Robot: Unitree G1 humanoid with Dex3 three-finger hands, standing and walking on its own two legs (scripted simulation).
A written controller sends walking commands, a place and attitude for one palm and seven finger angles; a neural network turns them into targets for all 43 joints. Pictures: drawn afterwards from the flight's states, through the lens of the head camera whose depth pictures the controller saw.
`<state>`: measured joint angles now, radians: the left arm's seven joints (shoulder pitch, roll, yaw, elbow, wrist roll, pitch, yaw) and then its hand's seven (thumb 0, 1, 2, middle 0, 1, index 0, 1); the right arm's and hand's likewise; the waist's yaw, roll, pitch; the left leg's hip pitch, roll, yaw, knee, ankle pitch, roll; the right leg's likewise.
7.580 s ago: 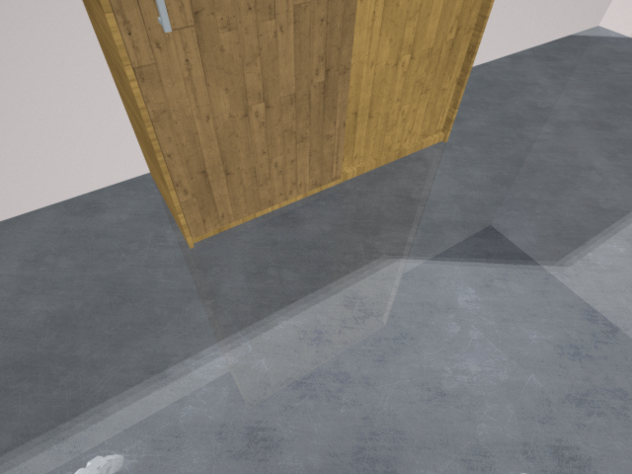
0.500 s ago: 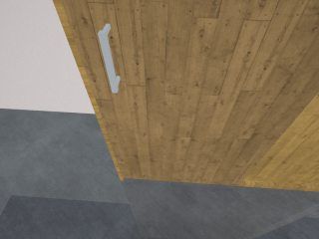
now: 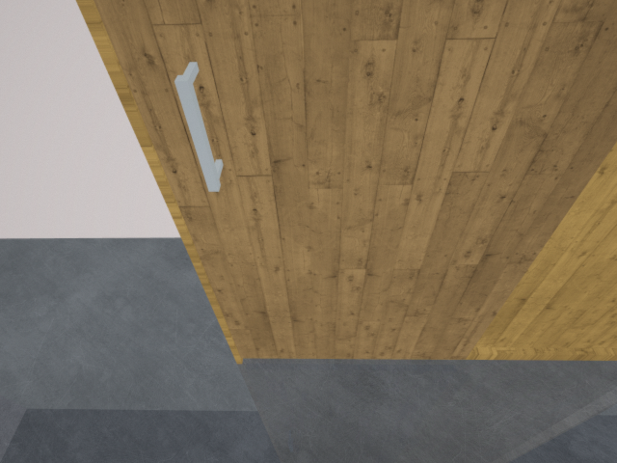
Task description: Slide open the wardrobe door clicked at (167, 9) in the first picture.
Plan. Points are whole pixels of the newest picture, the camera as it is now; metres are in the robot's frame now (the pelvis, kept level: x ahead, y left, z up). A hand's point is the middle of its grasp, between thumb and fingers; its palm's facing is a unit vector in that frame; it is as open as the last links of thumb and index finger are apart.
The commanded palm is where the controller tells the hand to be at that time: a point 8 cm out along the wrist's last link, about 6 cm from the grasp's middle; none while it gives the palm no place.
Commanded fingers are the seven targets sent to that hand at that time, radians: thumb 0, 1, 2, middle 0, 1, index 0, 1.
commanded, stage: look again from close up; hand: left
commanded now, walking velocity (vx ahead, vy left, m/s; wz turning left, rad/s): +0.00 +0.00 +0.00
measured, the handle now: (203, 131) +0.52 +0.18 +0.17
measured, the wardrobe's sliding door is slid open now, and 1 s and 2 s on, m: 0.00 0.00 0.00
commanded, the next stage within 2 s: raise the hand with hooked fingers in 0.68 s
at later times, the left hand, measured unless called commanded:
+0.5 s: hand out of the picture +0.02 +0.16 -0.17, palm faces +0.02 -0.98 -0.21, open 7.4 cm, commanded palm none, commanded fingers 0.00 0.90 0.90 -0.20 -0.30 -0.20 -0.30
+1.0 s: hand (181, 391) +0.20 +0.17 +0.02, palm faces +0.20 -0.98 -0.03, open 7.7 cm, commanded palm +0.11 +0.22 -0.03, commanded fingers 0.00 0.62 0.78 -0.22 -0.48 -0.22 -0.48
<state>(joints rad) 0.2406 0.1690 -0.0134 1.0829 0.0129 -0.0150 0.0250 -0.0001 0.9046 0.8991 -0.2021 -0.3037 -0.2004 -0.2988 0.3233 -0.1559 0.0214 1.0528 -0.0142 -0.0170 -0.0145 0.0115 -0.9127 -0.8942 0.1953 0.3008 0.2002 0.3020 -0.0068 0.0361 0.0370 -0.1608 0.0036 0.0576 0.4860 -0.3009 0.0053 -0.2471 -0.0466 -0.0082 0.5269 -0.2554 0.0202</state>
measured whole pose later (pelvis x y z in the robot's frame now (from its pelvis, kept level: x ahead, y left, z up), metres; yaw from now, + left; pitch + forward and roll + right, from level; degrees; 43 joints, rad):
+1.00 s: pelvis -0.02 -0.02 -0.02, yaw +2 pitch +3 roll +1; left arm 0.34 0.16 0.13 0.16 -0.21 -0.37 -0.07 0.01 0.82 0.86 -0.21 -0.36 -0.20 -0.35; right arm 0.25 -0.22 -0.03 0.74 0.02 -0.29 -0.04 0.02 -0.90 -0.89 0.20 0.30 0.20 0.30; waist -0.02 0.00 -0.06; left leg -0.38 0.02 0.02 0.68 -0.35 -0.03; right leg -0.45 -0.04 -0.05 0.71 -0.32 -0.01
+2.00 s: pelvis -0.02 +0.00 -0.01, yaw +3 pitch -2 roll -1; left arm 0.13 0.38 0.37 -0.02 -0.35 -0.03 -0.39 -0.01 -0.33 0.38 -0.29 -1.09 -0.29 -1.09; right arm 0.24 -0.26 0.06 0.60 0.06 -0.33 -0.11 0.02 -0.90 -0.89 0.20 0.30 0.20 0.30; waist 0.06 0.03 -0.03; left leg -0.28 0.02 -0.01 0.67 -0.36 0.00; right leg -0.29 -0.04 -0.08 0.61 -0.29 0.01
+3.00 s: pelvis -0.01 -0.02 +0.00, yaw +3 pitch -3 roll +0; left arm -0.14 0.47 0.48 0.15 -0.34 0.17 -0.48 -0.02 -0.51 0.30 -0.31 -1.20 -0.30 -1.20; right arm 0.23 -0.26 0.09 0.60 0.08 -0.24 -0.11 0.02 -0.90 -0.89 0.20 0.30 0.20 0.30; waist 0.06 0.06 -0.02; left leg -0.16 0.03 0.00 0.50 -0.29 -0.02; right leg -0.20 -0.02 -0.07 0.49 -0.23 0.00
